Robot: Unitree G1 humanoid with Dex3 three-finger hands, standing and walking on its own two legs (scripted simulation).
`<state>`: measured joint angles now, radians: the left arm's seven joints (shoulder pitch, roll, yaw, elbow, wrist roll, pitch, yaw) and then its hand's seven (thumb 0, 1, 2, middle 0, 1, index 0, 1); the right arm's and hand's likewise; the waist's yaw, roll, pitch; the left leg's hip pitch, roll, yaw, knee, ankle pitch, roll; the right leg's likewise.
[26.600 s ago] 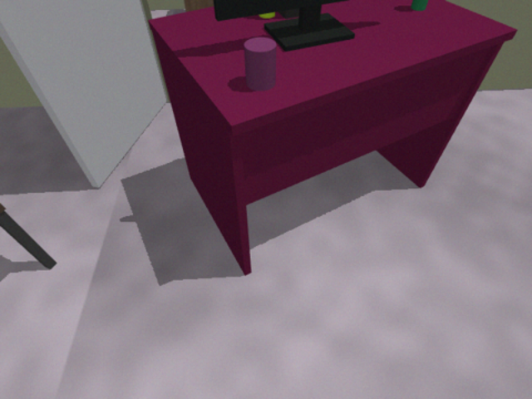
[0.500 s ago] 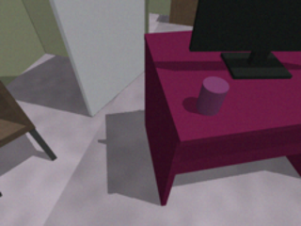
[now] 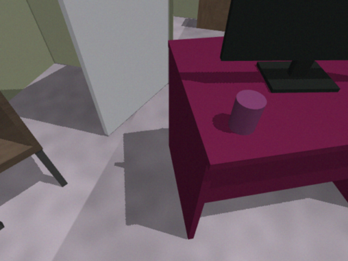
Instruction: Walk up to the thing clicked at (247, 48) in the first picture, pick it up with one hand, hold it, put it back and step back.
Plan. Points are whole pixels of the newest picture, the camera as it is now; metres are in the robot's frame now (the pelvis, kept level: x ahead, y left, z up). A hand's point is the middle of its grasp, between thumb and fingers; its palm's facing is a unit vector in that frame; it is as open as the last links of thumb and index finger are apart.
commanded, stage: home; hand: right
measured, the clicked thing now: (247, 109) +0.49 -0.22 +0.06
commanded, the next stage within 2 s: stand in 0.14 s
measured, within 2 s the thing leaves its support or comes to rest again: neither
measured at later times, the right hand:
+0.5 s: hand out of the picture +0.06 -0.25 -0.15, palm faces -0.03 +0.93 -0.35, open 13.9 cm
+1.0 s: hand out of the picture +0.07 -0.25 -0.16, palm faces -0.04 +0.94 -0.34, open 7.4 cm
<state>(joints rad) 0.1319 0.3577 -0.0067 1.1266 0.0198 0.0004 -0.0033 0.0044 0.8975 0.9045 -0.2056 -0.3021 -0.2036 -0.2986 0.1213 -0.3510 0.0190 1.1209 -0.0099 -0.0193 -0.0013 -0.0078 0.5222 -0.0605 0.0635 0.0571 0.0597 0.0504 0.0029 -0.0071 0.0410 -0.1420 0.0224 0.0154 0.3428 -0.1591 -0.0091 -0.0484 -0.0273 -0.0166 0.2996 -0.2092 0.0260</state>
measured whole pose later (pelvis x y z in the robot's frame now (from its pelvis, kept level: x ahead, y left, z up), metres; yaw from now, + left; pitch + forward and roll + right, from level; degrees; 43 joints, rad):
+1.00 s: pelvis +0.00 +0.00 +0.00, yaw +0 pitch -2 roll +0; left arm 0.15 0.35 0.00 1.12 0.02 0.00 0.00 0.00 0.90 0.90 -0.21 -0.30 -0.20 -0.30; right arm 0.13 -0.35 0.01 1.13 -0.01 -0.02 0.00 0.00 -0.89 -0.89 0.21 0.30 0.20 0.30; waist 0.00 0.00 0.05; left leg -0.15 0.01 0.01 0.34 -0.15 0.00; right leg -0.06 -0.04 -0.02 0.30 -0.21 0.03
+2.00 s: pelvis +0.01 +0.00 +0.00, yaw +1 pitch -2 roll +0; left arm 0.14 0.35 0.00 1.11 0.02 0.00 0.00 0.00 0.90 0.90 -0.21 -0.30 -0.20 -0.30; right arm 0.12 -0.35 0.01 1.12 -0.01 -0.01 0.00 0.00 -0.90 -0.90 0.21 0.30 0.20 0.30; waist 0.00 0.00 0.05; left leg -0.14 0.02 0.00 0.33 -0.17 -0.01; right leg -0.04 -0.03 -0.03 0.29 -0.22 0.03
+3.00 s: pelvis -0.03 -0.01 -0.02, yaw +1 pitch -1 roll +0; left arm 0.08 0.40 0.04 0.99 0.00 0.03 0.01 0.00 0.90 0.90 -0.21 -0.30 -0.20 -0.30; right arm 0.04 -0.38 -0.04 1.01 0.01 0.04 0.01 0.00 -0.90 -0.90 0.21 0.30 0.20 0.30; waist 0.00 0.00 0.17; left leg -0.31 0.02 -0.01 0.54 -0.21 -0.01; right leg -0.25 -0.03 -0.03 0.57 -0.31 0.00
